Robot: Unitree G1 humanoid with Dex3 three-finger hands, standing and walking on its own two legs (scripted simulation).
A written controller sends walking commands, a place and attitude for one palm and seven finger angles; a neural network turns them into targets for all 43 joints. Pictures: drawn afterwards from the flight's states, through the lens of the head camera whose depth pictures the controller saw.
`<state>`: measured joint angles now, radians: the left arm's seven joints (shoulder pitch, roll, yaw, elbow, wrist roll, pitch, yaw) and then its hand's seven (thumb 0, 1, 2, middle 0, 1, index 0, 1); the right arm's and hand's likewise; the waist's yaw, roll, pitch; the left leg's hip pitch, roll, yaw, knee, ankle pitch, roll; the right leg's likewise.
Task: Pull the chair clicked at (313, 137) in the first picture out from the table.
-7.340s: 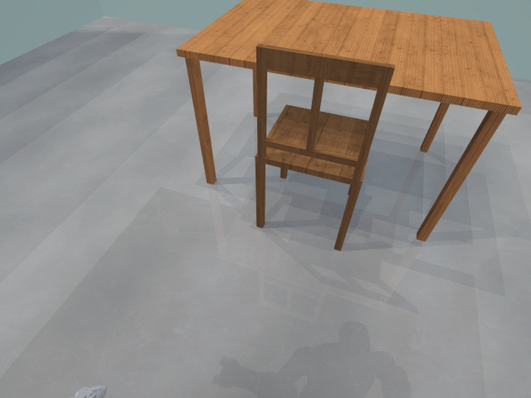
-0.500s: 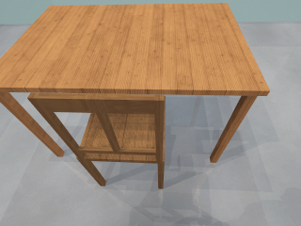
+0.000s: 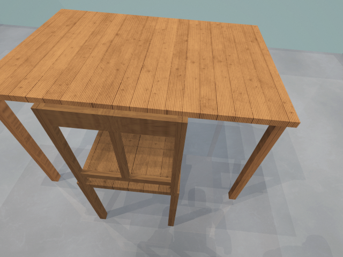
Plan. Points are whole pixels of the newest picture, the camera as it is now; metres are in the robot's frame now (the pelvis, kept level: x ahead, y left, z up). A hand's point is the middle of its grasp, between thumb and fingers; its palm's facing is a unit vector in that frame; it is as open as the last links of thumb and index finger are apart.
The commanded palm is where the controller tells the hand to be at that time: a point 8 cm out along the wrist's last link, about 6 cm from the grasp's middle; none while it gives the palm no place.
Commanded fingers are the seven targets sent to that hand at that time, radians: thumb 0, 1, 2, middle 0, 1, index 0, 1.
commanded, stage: look again from close up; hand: left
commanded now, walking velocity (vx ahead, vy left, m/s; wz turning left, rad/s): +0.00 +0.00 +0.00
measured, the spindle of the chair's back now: (120, 155) +0.42 +0.20 -0.10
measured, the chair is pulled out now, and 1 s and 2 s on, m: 0.00 0.00 0.00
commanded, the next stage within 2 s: none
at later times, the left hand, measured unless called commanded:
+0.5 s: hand out of the picture -0.02 +0.23 -0.17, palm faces +0.00 -0.98 -0.21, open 7.4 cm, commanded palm none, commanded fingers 0.00 0.90 0.90 -0.20 -0.30 -0.20 -0.30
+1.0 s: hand out of the picture -0.07 +0.23 -0.17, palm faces +0.01 -0.98 -0.17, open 7.4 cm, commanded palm none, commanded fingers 0.00 0.90 0.90 -0.20 -0.30 -0.20 -0.30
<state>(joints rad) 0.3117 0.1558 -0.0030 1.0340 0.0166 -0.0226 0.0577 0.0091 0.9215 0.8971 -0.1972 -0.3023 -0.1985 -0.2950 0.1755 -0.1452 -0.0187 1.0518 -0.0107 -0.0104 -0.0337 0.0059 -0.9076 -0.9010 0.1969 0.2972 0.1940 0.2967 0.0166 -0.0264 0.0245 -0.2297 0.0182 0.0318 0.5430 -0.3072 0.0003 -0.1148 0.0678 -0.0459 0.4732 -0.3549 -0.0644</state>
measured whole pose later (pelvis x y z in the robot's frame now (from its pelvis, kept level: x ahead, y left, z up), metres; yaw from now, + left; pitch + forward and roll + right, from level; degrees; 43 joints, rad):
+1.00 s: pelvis -0.04 +0.07 +0.01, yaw +0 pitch +0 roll +0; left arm 0.37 0.15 -0.03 1.08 0.02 -0.01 0.05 0.00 0.91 0.90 -0.19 -0.30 -0.20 -0.29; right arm 0.28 -0.14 -0.01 1.14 -0.01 -0.02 -0.02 0.01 -0.91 -0.90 0.20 0.30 0.20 0.30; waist 0.01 -0.02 0.00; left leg -0.21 -0.09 0.08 0.36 -0.15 0.11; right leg -0.16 -0.04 0.00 0.42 -0.26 0.03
